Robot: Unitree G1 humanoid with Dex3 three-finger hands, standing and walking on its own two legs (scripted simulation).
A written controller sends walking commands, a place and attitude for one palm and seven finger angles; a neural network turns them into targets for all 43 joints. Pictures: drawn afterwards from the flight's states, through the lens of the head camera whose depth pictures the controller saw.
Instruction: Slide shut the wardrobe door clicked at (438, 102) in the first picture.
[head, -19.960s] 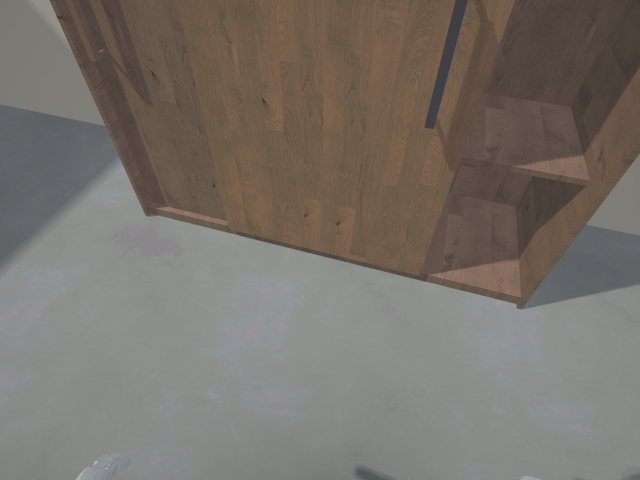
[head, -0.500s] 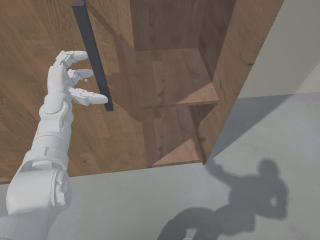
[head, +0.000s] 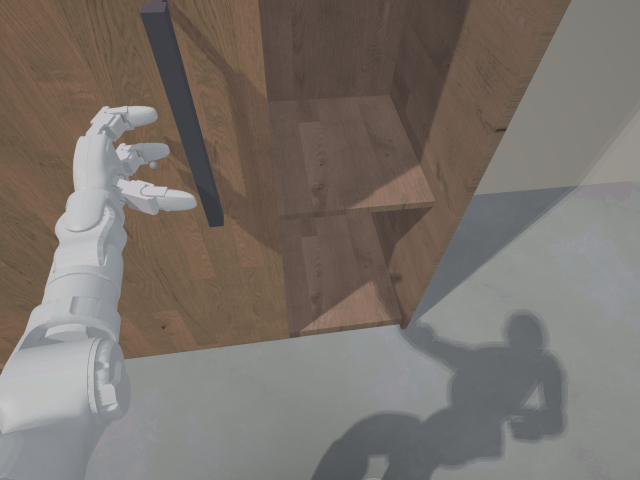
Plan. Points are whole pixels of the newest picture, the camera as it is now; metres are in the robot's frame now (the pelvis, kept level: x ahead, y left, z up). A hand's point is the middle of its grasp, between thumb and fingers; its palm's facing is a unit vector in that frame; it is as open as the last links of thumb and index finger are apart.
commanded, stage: move the hooked fingers beside the handle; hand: left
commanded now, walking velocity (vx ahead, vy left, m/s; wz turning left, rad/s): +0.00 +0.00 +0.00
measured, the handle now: (194, 132) +0.55 +0.16 +0.12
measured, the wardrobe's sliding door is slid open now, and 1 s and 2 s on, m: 0.37 0.37 0.37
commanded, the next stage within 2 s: feel for the door with the fingertips in 1.32 s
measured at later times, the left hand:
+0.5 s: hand (126, 169) +0.46 +0.22 +0.14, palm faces +0.13 -0.99 -0.01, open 14.0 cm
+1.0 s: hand (134, 164) +0.47 +0.22 +0.14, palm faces +0.12 -0.99 +0.00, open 14.0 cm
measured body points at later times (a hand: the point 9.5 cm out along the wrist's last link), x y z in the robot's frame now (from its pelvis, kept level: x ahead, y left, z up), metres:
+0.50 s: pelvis +0.00 +0.00 +0.00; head +0.05 +0.01 +0.45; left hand +0.44 +0.28 +0.14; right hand +0.08 -0.26 -0.11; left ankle -0.01 +0.10 -0.72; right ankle +0.04 -0.10 -0.72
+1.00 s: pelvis +0.00 +0.00 +0.00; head +0.06 +0.01 +0.45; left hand +0.46 +0.27 +0.14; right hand +0.05 -0.26 -0.12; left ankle -0.01 +0.10 -0.72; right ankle +0.04 -0.10 -0.72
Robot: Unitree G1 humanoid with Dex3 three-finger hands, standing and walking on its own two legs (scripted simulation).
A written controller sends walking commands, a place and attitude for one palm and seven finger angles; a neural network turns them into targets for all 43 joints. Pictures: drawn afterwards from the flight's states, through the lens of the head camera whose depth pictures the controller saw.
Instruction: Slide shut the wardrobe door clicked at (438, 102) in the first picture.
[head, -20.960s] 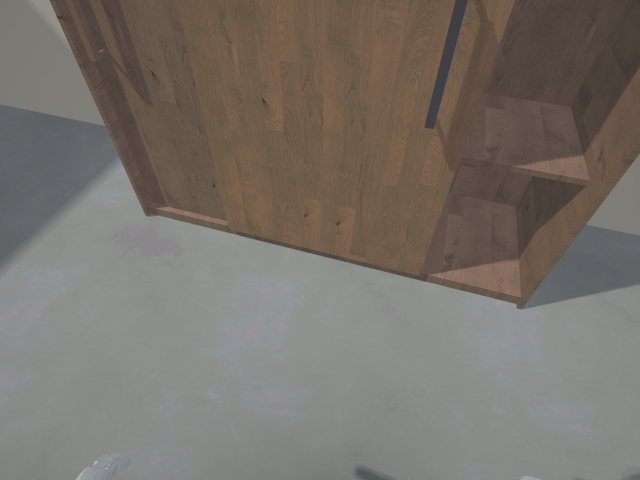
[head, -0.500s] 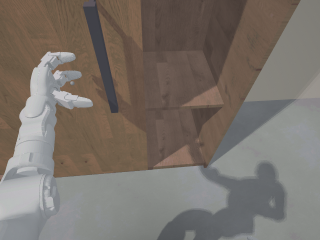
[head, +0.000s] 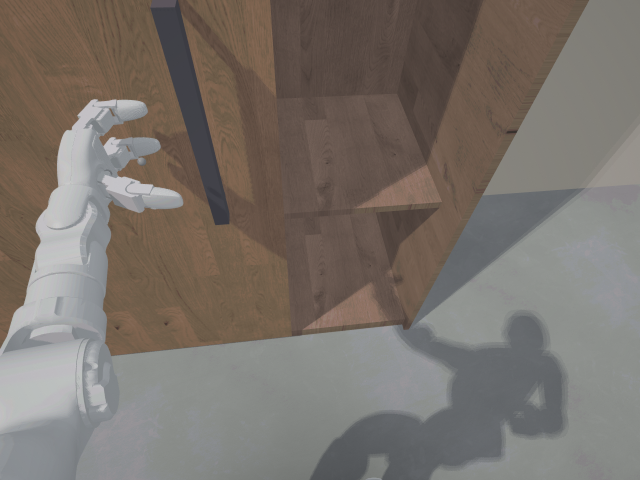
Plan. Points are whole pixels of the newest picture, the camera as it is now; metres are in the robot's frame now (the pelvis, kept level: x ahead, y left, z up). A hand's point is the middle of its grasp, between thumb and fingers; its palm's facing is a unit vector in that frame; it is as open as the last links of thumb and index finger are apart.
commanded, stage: move the hooked fingers beside the handle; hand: left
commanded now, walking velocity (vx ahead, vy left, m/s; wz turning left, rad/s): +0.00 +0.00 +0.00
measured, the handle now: (201, 129) +0.54 +0.15 +0.12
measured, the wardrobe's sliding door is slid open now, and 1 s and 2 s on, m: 0.37 0.37 0.37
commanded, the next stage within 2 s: feel for the door with the fingertips in 0.32 s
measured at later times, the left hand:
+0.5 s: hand (140, 166) +0.46 +0.21 +0.13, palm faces +0.11 -0.99 +0.00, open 14.0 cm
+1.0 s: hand (182, 153) +0.49 +0.17 +0.13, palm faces +0.12 -0.99 -0.01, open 14.0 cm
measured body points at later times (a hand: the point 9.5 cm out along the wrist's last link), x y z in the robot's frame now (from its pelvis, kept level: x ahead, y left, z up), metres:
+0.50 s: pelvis +0.01 +0.00 +0.00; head +0.06 +0.00 +0.45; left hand +0.45 +0.27 +0.14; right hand +0.06 -0.27 -0.11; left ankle -0.02 +0.09 -0.72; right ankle +0.03 -0.10 -0.72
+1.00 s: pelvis +0.01 -0.01 +0.00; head +0.06 -0.01 +0.45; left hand +0.47 +0.22 +0.13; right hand +0.05 -0.26 -0.12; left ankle -0.02 +0.09 -0.72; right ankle +0.03 -0.10 -0.72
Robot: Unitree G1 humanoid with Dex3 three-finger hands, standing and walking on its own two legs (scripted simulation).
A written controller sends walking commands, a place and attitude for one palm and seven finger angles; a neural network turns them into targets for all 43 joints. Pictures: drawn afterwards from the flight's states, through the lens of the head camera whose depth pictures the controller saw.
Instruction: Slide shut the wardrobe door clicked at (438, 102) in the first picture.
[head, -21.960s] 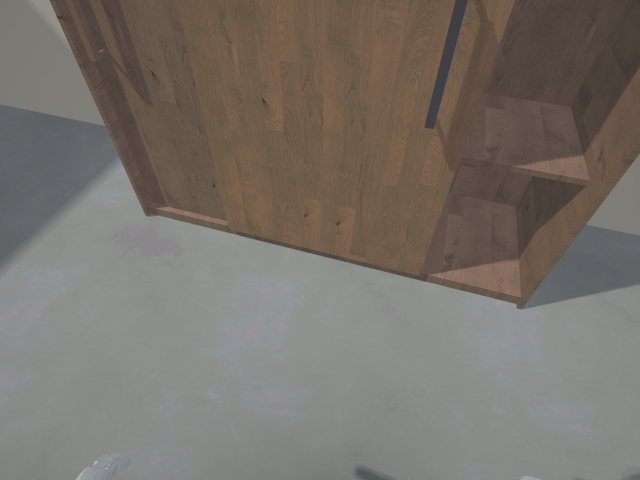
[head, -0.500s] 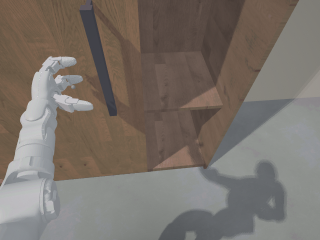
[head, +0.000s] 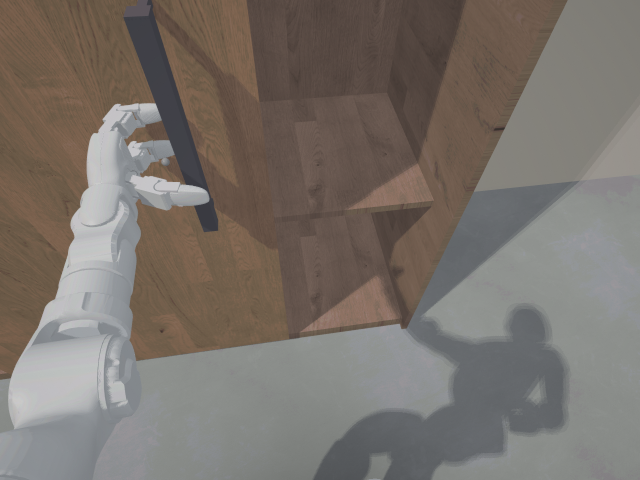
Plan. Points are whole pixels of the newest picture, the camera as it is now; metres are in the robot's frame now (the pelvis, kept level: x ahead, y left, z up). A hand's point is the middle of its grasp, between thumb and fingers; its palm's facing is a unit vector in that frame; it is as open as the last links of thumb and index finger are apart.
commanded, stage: feel for the door with the fingertips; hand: left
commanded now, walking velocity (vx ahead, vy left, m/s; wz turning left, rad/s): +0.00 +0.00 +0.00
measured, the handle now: (184, 137) +0.53 +0.17 +0.12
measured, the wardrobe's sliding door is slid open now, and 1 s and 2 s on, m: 0.37 0.37 0.37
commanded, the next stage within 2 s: slide the fingers in behind the handle in 0.38 s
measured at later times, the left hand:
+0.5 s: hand (163, 154) +0.49 +0.18 +0.14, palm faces +0.13 -0.99 -0.02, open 13.7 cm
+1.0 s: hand (173, 160) +0.48 +0.17 +0.13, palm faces +0.12 -0.99 +0.00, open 14.0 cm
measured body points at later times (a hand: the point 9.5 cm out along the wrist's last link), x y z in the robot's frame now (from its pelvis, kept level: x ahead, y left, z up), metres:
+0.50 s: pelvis -0.01 -0.01 +0.00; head +0.06 -0.01 +0.44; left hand +0.47 +0.24 +0.14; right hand +0.01 -0.27 -0.12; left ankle -0.03 +0.10 -0.72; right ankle +0.03 -0.10 -0.72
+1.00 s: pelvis +0.00 +0.00 +0.00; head +0.05 +0.00 +0.45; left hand +0.47 +0.22 +0.14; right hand +0.03 -0.26 -0.12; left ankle -0.03 +0.10 -0.72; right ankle +0.03 -0.10 -0.72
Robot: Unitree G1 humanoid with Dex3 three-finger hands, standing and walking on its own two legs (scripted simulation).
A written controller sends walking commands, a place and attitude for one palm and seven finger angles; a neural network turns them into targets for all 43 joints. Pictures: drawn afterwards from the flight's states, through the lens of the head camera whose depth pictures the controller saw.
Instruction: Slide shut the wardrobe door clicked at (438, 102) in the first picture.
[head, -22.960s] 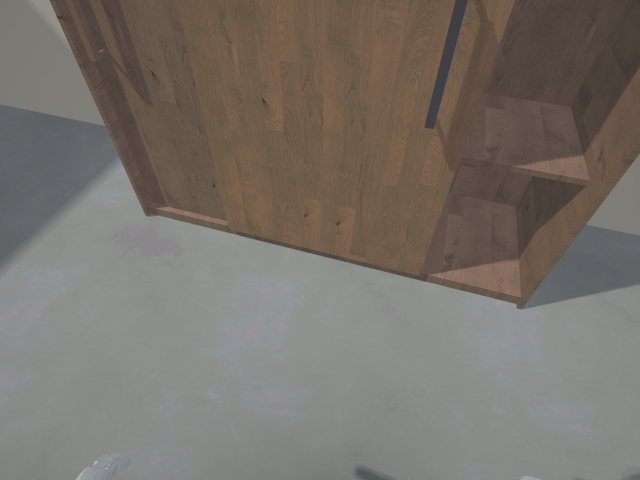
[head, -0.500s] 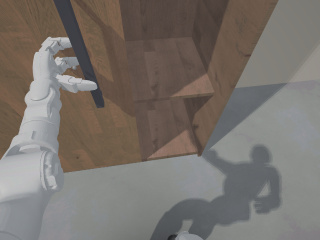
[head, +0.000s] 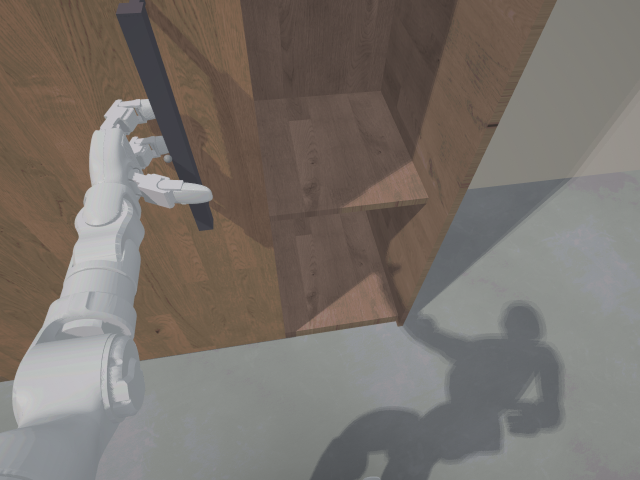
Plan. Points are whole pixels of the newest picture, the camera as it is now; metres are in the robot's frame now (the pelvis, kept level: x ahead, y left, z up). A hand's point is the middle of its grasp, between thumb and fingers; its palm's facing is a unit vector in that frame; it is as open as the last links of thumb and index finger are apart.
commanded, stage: slide the fingers in behind the handle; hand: left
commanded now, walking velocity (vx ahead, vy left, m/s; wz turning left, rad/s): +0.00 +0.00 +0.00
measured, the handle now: (179, 135) +0.54 +0.17 +0.12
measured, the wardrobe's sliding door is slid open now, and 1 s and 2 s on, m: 0.37 0.37 0.37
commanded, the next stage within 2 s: grip the handle and tug to test in 1.30 s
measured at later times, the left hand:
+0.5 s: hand (164, 164) +0.47 +0.17 +0.14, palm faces +0.15 -0.99 -0.02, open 14.1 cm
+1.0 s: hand (190, 156) +0.48 +0.15 +0.14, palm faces +0.14 -0.99 -0.02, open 14.0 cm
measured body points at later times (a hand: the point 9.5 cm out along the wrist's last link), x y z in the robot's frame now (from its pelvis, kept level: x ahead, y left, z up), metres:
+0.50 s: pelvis -0.01 +0.00 +0.00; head +0.05 +0.00 +0.45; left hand +0.45 +0.23 +0.14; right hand +0.06 -0.26 -0.12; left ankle -0.02 +0.10 -0.72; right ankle +0.03 -0.10 -0.72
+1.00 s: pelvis +0.00 -0.01 +0.00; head +0.05 -0.01 +0.45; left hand +0.47 +0.20 +0.14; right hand +0.03 -0.26 -0.12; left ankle -0.02 +0.10 -0.72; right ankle +0.03 -0.10 -0.72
